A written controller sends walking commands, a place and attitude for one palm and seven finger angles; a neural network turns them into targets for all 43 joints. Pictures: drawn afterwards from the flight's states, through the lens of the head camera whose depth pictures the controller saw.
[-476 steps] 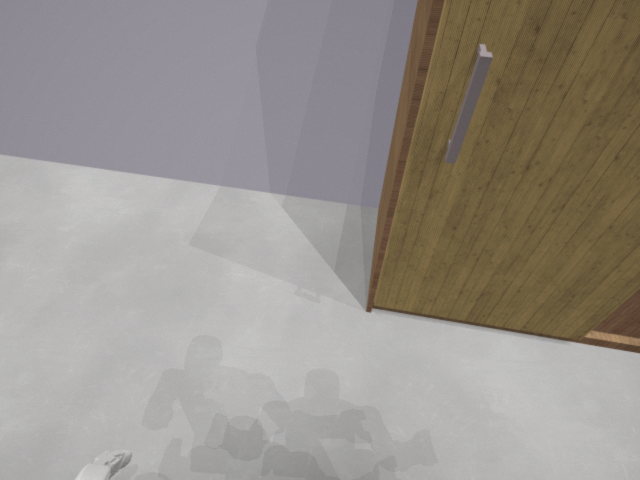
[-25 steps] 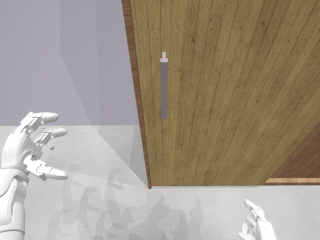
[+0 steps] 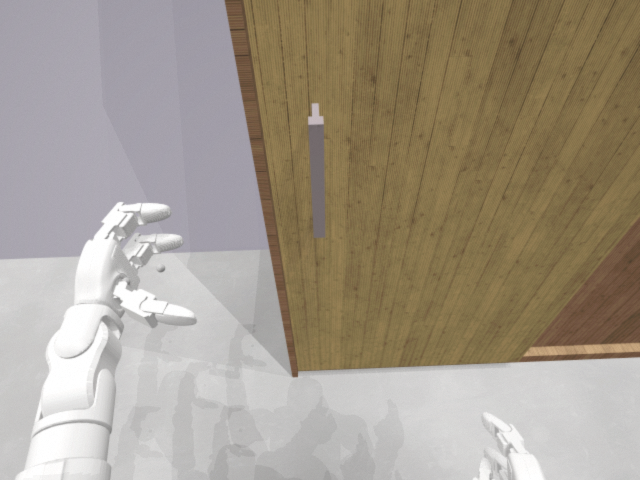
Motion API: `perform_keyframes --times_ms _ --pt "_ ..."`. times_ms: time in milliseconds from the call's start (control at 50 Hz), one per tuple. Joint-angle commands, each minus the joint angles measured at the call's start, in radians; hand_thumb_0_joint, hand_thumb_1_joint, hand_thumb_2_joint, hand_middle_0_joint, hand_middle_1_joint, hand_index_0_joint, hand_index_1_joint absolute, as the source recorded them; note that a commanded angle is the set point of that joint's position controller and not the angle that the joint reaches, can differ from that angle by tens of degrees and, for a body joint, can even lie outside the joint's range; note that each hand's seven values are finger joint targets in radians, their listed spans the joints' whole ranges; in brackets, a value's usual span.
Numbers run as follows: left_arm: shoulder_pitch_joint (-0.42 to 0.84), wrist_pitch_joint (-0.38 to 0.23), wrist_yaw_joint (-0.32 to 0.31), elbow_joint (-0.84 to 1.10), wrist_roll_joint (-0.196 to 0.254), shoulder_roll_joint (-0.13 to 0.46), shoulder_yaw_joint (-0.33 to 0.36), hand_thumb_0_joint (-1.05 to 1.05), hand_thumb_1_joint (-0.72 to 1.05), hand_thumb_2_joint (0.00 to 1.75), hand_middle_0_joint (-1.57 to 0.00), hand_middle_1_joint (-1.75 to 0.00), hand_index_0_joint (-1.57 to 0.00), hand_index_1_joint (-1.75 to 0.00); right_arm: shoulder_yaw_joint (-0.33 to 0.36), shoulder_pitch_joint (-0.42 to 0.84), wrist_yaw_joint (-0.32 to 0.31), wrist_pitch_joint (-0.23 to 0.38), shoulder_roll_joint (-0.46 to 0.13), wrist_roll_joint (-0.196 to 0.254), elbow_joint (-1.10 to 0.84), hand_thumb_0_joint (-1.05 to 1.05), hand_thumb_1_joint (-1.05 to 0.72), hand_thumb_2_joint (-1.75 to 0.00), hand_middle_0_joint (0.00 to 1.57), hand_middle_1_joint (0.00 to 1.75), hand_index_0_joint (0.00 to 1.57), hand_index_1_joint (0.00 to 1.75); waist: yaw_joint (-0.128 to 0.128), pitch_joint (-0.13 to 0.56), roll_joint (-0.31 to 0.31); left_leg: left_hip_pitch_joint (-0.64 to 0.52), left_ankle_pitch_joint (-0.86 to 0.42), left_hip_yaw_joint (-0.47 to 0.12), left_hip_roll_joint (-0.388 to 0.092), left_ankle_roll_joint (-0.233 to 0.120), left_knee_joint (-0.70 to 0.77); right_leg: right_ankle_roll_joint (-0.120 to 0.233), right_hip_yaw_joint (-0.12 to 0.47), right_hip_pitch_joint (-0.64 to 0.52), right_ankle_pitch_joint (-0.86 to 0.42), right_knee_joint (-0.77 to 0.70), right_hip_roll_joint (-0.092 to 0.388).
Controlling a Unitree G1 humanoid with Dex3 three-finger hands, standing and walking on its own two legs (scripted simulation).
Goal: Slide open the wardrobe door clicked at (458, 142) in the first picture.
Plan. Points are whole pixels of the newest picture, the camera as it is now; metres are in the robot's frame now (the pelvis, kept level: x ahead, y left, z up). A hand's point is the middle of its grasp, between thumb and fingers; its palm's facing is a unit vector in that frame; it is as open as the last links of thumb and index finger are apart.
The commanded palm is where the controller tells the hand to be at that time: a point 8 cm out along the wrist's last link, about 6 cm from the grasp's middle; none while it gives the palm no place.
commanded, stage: move the hooked fingers beside the handle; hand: left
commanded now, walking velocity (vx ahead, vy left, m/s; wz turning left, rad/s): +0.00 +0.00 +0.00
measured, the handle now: (317, 176) +0.53 +0.04 +0.09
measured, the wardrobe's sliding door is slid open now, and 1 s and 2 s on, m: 0.00 0.00 0.00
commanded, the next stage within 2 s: none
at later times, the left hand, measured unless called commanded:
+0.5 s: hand (223, 234) +0.38 +0.15 +0.11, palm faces +0.08 -1.00 -0.01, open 14.0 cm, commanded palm +0.36 +0.21 +0.10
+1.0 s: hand (269, 208) +0.45 +0.11 +0.10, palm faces +0.07 -1.00 +0.01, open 14.0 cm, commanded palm +0.42 +0.16 +0.10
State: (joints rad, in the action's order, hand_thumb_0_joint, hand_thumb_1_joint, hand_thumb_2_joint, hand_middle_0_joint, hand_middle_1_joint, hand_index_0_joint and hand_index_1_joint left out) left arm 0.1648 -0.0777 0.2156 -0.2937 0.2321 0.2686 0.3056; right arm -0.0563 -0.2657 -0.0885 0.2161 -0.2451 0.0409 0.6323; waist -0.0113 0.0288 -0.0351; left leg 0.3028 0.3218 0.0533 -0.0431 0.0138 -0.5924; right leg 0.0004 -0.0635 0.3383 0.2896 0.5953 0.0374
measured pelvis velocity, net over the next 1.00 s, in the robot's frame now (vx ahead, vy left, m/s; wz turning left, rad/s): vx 0.00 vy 0.00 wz -0.01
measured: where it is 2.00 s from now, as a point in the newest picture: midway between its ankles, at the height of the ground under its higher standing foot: outside the picture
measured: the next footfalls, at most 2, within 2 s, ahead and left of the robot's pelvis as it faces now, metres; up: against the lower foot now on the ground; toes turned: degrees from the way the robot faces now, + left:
none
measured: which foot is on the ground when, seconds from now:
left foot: down 0.00-1.00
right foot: down 0.00-1.00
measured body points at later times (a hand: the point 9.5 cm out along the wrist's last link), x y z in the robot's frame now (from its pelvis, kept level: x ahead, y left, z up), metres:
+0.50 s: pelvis -0.01 -0.01 +0.00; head +0.02 -0.02 +0.45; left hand +0.37 +0.21 +0.12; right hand +0.12 -0.25 -0.11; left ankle -0.01 +0.13 -0.73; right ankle +0.01 -0.12 -0.73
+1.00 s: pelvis +0.00 +0.00 -0.01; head +0.05 -0.01 +0.44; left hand +0.44 +0.16 +0.10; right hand +0.06 -0.25 -0.13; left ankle -0.01 +0.13 -0.73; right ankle +0.01 -0.12 -0.73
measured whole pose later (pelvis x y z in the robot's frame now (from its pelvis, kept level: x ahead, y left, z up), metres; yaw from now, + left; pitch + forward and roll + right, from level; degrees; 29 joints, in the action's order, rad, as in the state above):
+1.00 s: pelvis +0.00 +0.00 -0.01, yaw -1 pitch +8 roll +0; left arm 0.73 -0.28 -0.05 -0.90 0.09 0.17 0.22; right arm -0.01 -0.34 -0.02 0.07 -0.24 0.00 0.69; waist 0.07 0.04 -0.02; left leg 0.48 0.35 0.06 -0.05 0.01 -0.68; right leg 0.00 -0.05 0.52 0.30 0.68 0.03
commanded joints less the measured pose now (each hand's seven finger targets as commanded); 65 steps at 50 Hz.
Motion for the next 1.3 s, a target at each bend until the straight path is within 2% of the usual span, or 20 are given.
perform_keyframes --times_ms 0,40,60,180,240,320,400,460,480,560,640,700,720,840,980,1020,1080,1160,1200,1280 --pt "0.344 -0.085 -0.020 0.256 0.011 0.153 -0.002 0.00 -0.50 0.30 -0.30 -1.20 -0.30 -1.20 0.060 0.082 -0.005 0.048 -0.121 0.003 -0.143 0.00 -0.90 -0.90 0.20 0.30 0.20 0.30 0.004 0.222 0.009 -0.065 -0.255 -0.028 0.038 -0.025 0.076 0.010 0.005 -0.105 -0.281 -0.059 -0.036" --pt "0.369 -0.100 -0.029 0.269 0.005 0.120 -0.037 0.00 -0.50 0.30 -0.30 -1.20 -0.30 -1.20 0.062 0.078 -0.007 0.052 -0.117 0.002 -0.136 0.00 -0.90 -0.90 0.20 0.30 0.20 0.30 0.010 0.233 -0.036 -0.084 -0.248 -0.030 0.038 -0.022 0.073 0.013 0.004 -0.089 -0.266 -0.056 -0.037" --pt "0.394 -0.107 -0.036 0.268 0.004 0.126 -0.037 0.00 -0.50 0.30 -0.30 -1.20 -0.30 -1.20 0.062 0.073 -0.007 0.052 -0.121 0.000 -0.129 0.00 -0.90 -0.90 0.20 0.30 0.20 0.30 0.017 0.234 0.012 -0.083 -0.249 -0.033 0.036 -0.026 0.068 0.011 0.005 -0.093 -0.271 -0.059 -0.039" --pt "0.496 -0.090 -0.076 0.088 -0.024 0.151 -0.030 0.00 -0.50 0.30 -0.30 -1.20 -0.30 -1.20 0.058 0.071 -0.013 0.021 -0.128 0.002 -0.096 0.00 -0.90 -0.90 0.20 0.30 0.20 0.30 0.025 0.181 0.056 -0.017 -0.142 -0.037 0.043 -0.027 0.077 0.007 0.015 -0.060 -0.164 -0.076 -0.029" --pt "0.535 -0.097 -0.097 0.058 -0.036 0.136 -0.038 0.00 -0.50 0.30 -0.30 -1.20 -0.30 -1.20 0.058 0.073 -0.010 0.008 -0.118 0.000 -0.102 0.00 -0.90 -0.90 0.20 0.30 0.20 0.30 0.014 0.234 0.005 -0.031 -0.159 -0.027 0.050 -0.027 0.069 0.011 0.021 -0.078 -0.188 -0.068 -0.025" --pt "0.568 -0.135 -0.120 0.036 -0.043 0.143 -0.026 0.00 -0.50 0.30 -0.30 -1.20 -0.30 -1.20 0.061 0.055 0.002 -0.005 -0.114 -0.006 -0.106 0.00 -0.90 -0.90 0.20 0.30 0.20 0.30 0.005 0.304 0.019 -0.030 -0.225 -0.025 0.048 -0.026 0.053 0.012 0.026 -0.127 -0.283 -0.042 -0.027" --pt "0.608 -0.156 -0.131 -0.028 -0.049 0.087 -0.077 0.00 -0.50 0.30 -0.30 -1.20 -0.30 -1.20 0.067 0.035 0.015 -0.018 -0.119 -0.006 -0.097 0.00 -0.90 -0.90 0.20 0.30 0.20 0.30 0.028 0.273 0.049 -0.017 -0.229 -0.020 0.045 -0.028 0.042 0.009 0.021 -0.092 -0.305 -0.037 -0.032" --pt "0.643 -0.154 -0.146 -0.104 -0.064 0.112 -0.063 0.00 -0.50 0.30 -0.30 -1.20 -0.30 -1.20 0.071 0.020 0.016 -0.038 -0.127 -0.007 -0.088 0.00 -0.90 -0.90 0.20 0.30 0.20 0.30 0.035 0.241 0.096 0.019 -0.190 -0.019 0.046 -0.031 0.042 0.005 0.027 -0.080 -0.265 -0.045 -0.031" --pt "0.656 -0.152 -0.150 -0.117 -0.064 0.102 -0.068 0.00 -0.50 0.30 -0.30 -1.20 -0.30 -1.20 0.070 0.024 0.017 -0.043 -0.124 -0.005 -0.093 0.00 -0.90 -0.90 0.20 0.30 0.20 0.30 0.032 0.240 0.071 0.025 -0.177 -0.016 0.048 -0.031 0.043 0.005 0.031 -0.073 -0.254 -0.048 -0.027" --pt "0.797 -0.176 -0.175 -0.155 -0.079 0.118 -0.066 0.00 -0.50 0.30 -0.30 -1.20 -0.30 -1.20 0.071 0.004 0.016 -0.059 -0.125 -0.010 -0.080 0.00 -0.90 -0.90 0.20 0.30 0.20 0.30 0.051 0.265 0.077 0.032 -0.148 -0.022 0.048 -0.034 0.035 0.005 0.036 -0.062 -0.211 -0.046 -0.030" --pt "0.914 -0.233 -0.199 -0.170 -0.094 0.105 -0.078 0.00 -0.50 0.30 -0.30 -1.20 -0.30 -1.20 0.077 -0.018 0.021 -0.061 -0.116 -0.016 -0.061 0.00 -0.90 -0.90 0.20 0.30 0.20 0.30 0.063 0.341 0.014 0.004 -0.182 -0.021 0.051 -0.032 0.015 0.008 0.037 -0.060 -0.259 -0.018 -0.035" --pt "0.915 -0.252 -0.212 -0.242 -0.102 0.124 -0.054 0.00 -0.50 0.30 -0.30 -1.20 -0.30 -1.20 0.083 -0.045 0.028 -0.068 -0.124 -0.022 -0.047 0.00 -0.90 -0.90 0.20 0.30 0.20 0.30 0.063 0.369 0.056 0.023 -0.195 -0.025 0.050 -0.032 0.004 0.007 0.032 -0.067 -0.284 -0.004 -0.039" --pt "0.906 -0.249 -0.211 -0.270 -0.106 0.088 -0.081 0.00 -0.50 0.30 -0.30 -1.20 -0.30 -1.20 0.082 -0.046 0.033 -0.070 -0.121 -0.023 -0.048 0.00 -0.90 -0.90 0.20 0.30 0.20 0.30 0.065 0.366 0.025 0.022 -0.206 -0.018 0.051 -0.032 0.002 0.010 0.033 -0.059 -0.301 0.000 -0.040" --pt "0.933 -0.233 -0.233 -0.395 -0.120 0.063 -0.081 0.00 -0.50 0.30 -0.30 -1.20 -0.30 -1.20 0.089 -0.088 0.052 -0.097 -0.130 -0.028 -0.051 0.00 -0.90 -0.90 0.20 0.30 0.20 0.30 0.072 0.340 0.077 0.073 -0.207 -0.013 0.050 -0.030 -0.005 0.010 0.022 -0.027 -0.303 0.009 -0.043" --pt "1.095 -0.317 -0.295 -0.363 -0.154 0.081 -0.070 0.00 -0.50 0.30 -0.30 -1.20 -0.30 -1.20 0.099 -0.121 0.065 -0.106 -0.125 -0.045 -0.037 0.00 -0.90 -0.90 0.20 0.30 0.20 0.30 0.092 0.410 0.038 0.052 -0.244 -0.023 0.044 -0.029 -0.036 0.012 0.022 -0.001 -0.321 0.046 -0.051" --pt "1.145 -0.325 -0.306 -0.415 -0.170 0.025 -0.116 0.00 -0.50 0.30 -0.30 -1.20 -0.30 -1.20 0.097 -0.130 0.070 -0.107 -0.120 -0.049 -0.022 0.00 -0.90 -0.90 0.20 0.30 0.20 0.30 0.110 0.381 0.013 0.051 -0.221 -0.028 0.043 -0.026 -0.039 0.014 0.015 0.052 -0.288 0.050 -0.053" --pt "1.154 -0.321 -0.325 -0.503 -0.187 0.058 -0.088 0.00 -0.50 0.30 -0.30 -1.20 -0.30 -1.20 0.101 -0.153 0.073 -0.119 -0.130 -0.055 -0.012 0.00 -0.90 -0.90 0.20 0.30 0.20 0.30 0.121 0.386 0.068 0.084 -0.194 -0.029 0.045 -0.030 -0.043 0.009 0.015 0.053 -0.272 0.049 -0.054" --pt "1.039 -0.309 -0.326 -0.548 -0.185 0.147 0.015 0.00 -0.50 0.30 -0.30 -1.20 -0.30 -1.20 0.102 -0.166 0.074 -0.141 -0.133 -0.061 -0.033 0.00 -0.90 -0.90 0.20 0.30 0.20 0.30 0.071 0.456 0.072 0.116 -0.247 -0.012 0.050 -0.031 -0.047 0.014 0.023 -0.031 -0.350 0.066 -0.052" --pt "1.032 -0.314 -0.317 -0.519 -0.179 0.103 -0.019 0.00 -0.50 0.30 -0.30 -1.20 -0.30 -1.20 0.098 -0.159 0.080 -0.146 -0.126 -0.059 -0.049 0.00 -0.90 -0.90 0.20 0.30 0.20 0.30 0.074 0.440 0.051 0.117 -0.260 -0.003 0.050 -0.031 -0.049 0.014 0.024 -0.026 -0.371 0.065 -0.052" --pt "1.022 -0.342 -0.305 -0.433 -0.171 0.111 -0.018 0.00 -0.50 0.30 -0.30 -1.20 -0.30 -1.20 0.106 -0.157 0.084 -0.153 -0.129 -0.057 -0.068 0.00 -0.90 -0.90 0.20 0.30 0.20 0.30 0.076 0.451 0.074 0.110 -0.275 0.001 0.046 -0.036 -0.054 0.013 0.029 -0.050 -0.399 0.062 -0.057"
